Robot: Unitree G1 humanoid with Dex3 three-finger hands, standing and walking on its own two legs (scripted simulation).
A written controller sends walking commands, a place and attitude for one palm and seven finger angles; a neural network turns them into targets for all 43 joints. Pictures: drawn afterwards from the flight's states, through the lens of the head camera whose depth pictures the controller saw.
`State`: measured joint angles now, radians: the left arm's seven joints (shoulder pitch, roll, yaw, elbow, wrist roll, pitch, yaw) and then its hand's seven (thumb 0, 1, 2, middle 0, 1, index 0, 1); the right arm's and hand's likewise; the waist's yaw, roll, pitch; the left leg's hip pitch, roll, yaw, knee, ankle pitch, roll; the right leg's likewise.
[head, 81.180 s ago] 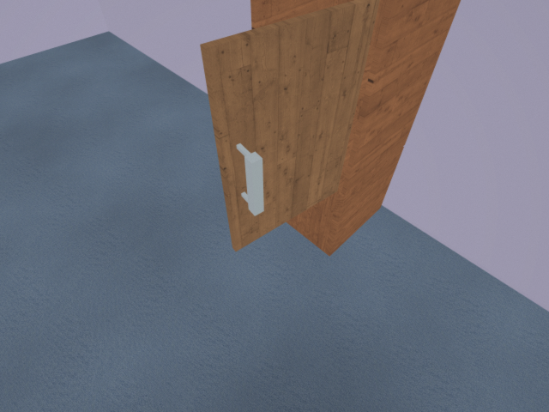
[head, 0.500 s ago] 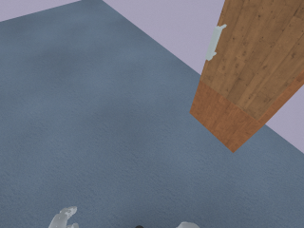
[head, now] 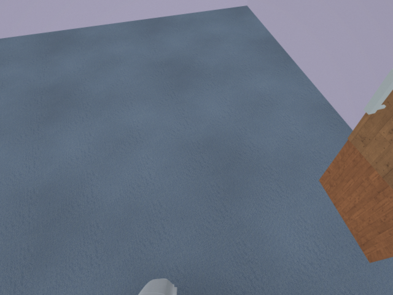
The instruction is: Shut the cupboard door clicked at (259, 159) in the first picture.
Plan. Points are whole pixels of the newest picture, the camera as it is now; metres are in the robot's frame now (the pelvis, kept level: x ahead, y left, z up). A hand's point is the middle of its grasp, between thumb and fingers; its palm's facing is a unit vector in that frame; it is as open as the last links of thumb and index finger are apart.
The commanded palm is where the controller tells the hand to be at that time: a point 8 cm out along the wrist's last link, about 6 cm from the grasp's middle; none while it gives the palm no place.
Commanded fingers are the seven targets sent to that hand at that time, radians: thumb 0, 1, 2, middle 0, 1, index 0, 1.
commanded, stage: walk to a spot facing it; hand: left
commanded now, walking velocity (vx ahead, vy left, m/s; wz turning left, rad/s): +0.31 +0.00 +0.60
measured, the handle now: (388, 91) +0.75 -0.58 -0.05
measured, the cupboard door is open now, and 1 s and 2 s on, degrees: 3 3 3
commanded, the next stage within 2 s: turn to face it in 0.58 s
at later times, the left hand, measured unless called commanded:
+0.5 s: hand (82, 279) +0.17 +0.30 -0.17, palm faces +0.22 -0.95 -0.20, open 7.4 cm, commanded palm none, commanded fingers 0.00 0.90 0.90 -0.20 -0.30 -0.20 -0.30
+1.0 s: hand (117, 200) +0.37 +0.27 -0.17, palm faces +0.09 -0.96 -0.25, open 7.2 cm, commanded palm none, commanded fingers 0.00 0.90 0.90 -0.20 -0.30 -0.20 -0.30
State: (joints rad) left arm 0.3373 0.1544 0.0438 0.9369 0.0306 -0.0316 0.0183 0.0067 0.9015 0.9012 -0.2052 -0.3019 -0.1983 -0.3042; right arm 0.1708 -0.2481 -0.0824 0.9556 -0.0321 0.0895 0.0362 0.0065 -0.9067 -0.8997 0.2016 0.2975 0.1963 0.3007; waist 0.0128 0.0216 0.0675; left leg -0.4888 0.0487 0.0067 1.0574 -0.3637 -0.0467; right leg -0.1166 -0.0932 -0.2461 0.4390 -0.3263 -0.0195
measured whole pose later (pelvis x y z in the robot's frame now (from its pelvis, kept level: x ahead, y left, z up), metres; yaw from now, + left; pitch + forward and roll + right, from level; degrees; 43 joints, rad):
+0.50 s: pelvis +0.14 +0.10 +0.00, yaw +10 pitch -2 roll +0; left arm 0.22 0.21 0.07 0.96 0.03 0.00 -0.02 0.01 0.91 0.90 -0.20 -0.30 -0.19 -0.30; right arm 0.31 -0.17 -0.03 1.01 -0.01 -0.04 -0.02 0.00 -0.92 -0.90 0.21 0.30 0.20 0.30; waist 0.01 -0.03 0.05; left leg -0.07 -0.06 0.09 0.35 -0.27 0.08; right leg -0.60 -0.14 -0.02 1.03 -0.15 0.04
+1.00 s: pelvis +0.33 +0.08 +0.00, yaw +3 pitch +1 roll +1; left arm 0.21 0.17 0.07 0.98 0.02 -0.01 0.02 -0.01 0.95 0.90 -0.21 -0.30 -0.20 -0.30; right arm 0.20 -0.17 -0.05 0.99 -0.02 0.01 -0.03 0.00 -0.91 -0.90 0.20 0.30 0.20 0.30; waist -0.01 0.02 0.10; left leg -0.53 0.07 -0.02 1.10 -0.35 -0.04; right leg -0.30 0.07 0.00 0.43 -0.15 -0.08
